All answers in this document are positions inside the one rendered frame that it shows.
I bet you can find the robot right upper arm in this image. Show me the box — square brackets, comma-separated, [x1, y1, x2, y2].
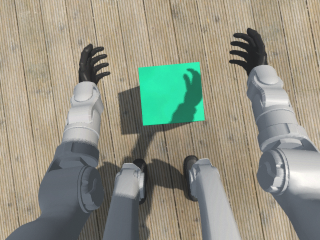
[256, 147, 320, 240]

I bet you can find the robot right forearm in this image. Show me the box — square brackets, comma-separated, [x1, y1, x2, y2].
[246, 65, 320, 153]

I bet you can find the left robot foot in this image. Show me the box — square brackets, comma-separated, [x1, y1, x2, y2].
[133, 158, 148, 205]

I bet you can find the carton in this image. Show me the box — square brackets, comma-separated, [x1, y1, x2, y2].
[138, 62, 205, 126]

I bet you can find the robot left upper arm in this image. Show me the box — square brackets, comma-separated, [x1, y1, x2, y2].
[5, 165, 105, 240]

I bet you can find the robot right shin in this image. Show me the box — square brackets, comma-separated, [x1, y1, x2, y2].
[191, 158, 221, 196]

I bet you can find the left robot hand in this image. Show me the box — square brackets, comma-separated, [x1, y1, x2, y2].
[78, 43, 111, 85]

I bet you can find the right robot hand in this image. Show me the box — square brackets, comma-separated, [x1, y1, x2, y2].
[229, 28, 268, 77]

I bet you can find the robot left forearm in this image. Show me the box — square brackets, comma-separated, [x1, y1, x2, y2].
[38, 81, 104, 210]

